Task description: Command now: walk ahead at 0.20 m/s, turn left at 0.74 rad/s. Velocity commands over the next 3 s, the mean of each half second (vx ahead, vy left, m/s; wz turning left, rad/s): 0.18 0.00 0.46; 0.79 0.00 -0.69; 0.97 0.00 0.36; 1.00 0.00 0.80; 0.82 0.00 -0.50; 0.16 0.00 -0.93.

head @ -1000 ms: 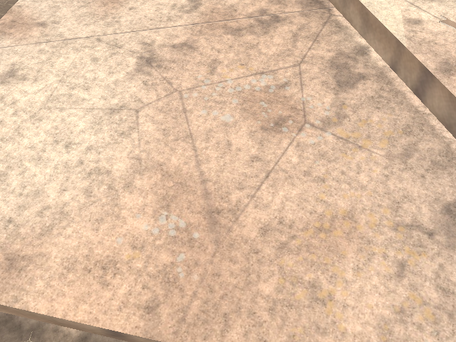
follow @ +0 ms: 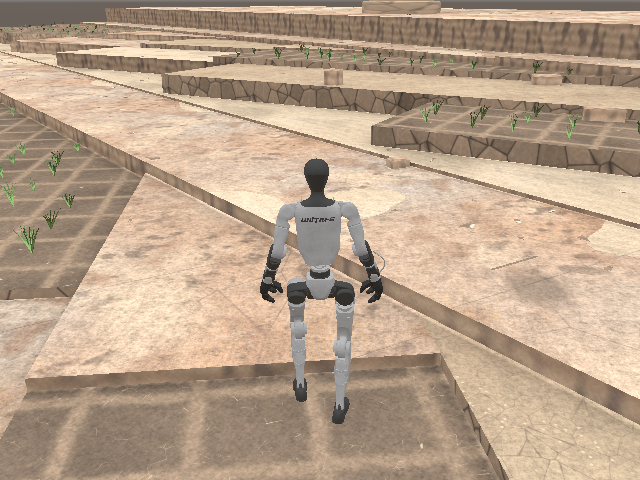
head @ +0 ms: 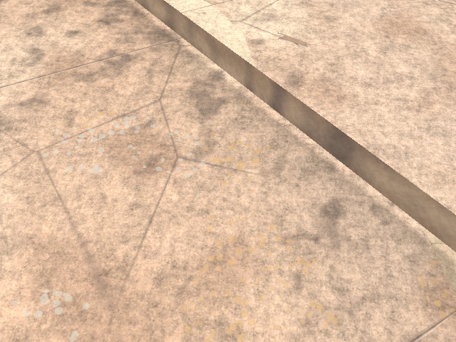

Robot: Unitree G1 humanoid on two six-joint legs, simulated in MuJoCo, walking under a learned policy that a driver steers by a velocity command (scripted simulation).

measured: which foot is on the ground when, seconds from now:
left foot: up 0.00-0.04, down 0.06-0.80, up 0.82-1.00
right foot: down 0.00-0.06, up 0.08-0.80, down 0.82-1.00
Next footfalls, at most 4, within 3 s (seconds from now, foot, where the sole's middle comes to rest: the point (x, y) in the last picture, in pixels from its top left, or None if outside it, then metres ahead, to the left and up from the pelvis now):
0.06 left None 0.11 0.10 -0.77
0.82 right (245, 338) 0.49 -0.04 -0.69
1.26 left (234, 190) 1.00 -0.02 -0.69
1.66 right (277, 134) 1.28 -0.19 -0.69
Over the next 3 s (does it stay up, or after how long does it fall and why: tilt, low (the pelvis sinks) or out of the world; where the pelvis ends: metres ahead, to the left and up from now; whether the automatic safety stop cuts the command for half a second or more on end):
stays up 2.09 0.23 0.21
